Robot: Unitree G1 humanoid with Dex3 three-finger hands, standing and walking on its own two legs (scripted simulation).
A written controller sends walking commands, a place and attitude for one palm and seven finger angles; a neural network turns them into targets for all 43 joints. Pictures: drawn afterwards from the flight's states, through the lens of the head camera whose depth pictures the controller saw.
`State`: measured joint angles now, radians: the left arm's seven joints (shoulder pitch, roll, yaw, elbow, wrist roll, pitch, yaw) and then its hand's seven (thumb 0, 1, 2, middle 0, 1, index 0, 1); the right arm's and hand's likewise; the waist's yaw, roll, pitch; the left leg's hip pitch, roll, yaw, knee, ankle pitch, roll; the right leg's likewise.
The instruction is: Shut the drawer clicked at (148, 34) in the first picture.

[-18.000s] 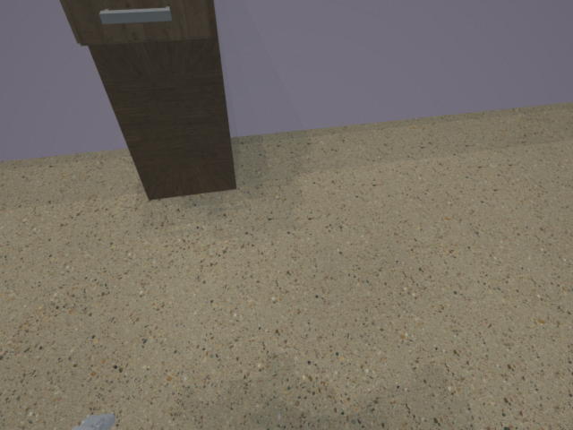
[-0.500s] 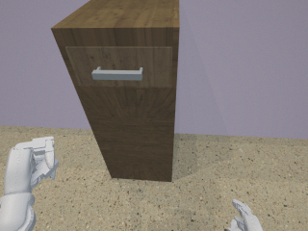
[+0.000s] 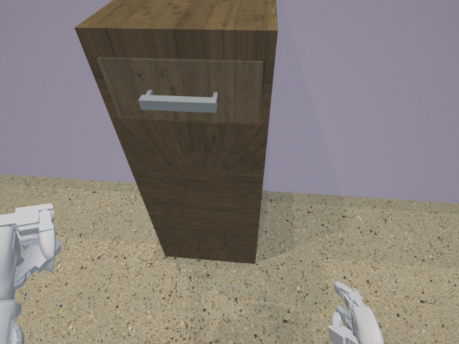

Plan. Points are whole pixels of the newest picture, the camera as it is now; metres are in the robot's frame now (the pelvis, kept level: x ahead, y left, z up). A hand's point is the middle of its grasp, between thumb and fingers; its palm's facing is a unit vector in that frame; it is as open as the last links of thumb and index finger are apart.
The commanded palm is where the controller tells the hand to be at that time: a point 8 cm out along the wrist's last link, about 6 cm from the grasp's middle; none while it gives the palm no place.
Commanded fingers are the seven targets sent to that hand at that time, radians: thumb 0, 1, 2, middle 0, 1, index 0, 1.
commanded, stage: step back with the hand held close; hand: left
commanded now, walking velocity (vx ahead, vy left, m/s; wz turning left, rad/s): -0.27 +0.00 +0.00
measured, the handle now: (180, 99) +0.61 +0.19 +0.12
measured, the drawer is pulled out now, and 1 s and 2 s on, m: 0.00 0.00 0.00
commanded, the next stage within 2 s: stop stepping back and stand still in 1.26 s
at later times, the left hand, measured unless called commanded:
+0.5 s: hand (30, 297) +0.13 +0.25 +0.15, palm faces +0.35 -0.80 -0.49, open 3.2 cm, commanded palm +0.07 +0.29 +0.17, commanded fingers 0.00 0.90 0.90 -1.40 -1.60 -1.40 -1.60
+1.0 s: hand out of the picture +0.05 +0.23 +0.15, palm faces +0.27 -0.84 -0.47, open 3.2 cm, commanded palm -0.02 +0.28 +0.17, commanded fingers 0.00 0.90 0.90 -1.40 -1.60 -1.40 -1.60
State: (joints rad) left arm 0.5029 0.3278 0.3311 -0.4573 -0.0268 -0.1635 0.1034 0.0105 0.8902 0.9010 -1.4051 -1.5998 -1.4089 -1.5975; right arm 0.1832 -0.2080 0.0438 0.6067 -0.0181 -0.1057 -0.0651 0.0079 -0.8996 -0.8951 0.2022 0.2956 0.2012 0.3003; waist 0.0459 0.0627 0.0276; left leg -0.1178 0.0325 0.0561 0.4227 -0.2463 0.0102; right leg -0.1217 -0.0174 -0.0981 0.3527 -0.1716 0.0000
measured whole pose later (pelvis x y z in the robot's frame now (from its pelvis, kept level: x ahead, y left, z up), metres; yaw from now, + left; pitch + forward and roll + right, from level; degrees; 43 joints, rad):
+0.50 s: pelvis -0.06 +0.02 -0.02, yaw -1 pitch +0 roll +0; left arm 0.61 0.37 0.37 -0.59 -0.01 -0.22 0.13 0.01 0.89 0.90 -1.40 -1.60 -1.41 -1.60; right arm 0.17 -0.21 0.00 0.52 0.00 -0.05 -0.08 0.01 -0.90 -0.90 0.20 0.30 0.20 0.30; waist 0.02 0.01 0.04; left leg -0.36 0.01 0.08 0.59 -0.23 0.04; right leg -0.38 -0.06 -0.07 0.54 -0.16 0.02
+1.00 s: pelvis -0.16 +0.01 -0.02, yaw -1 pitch +3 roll -3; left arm 0.58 0.41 0.35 -0.61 -0.04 -0.28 0.12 0.01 0.89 0.90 -1.41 -1.60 -1.41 -1.60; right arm 0.13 -0.19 0.02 0.62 -0.01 -0.11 -0.06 0.01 -0.90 -0.89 0.20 0.30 0.20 0.30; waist 0.02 0.02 0.05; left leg -0.51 0.05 0.02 0.42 0.03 0.03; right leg -0.17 0.08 0.00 0.48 -0.36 -0.02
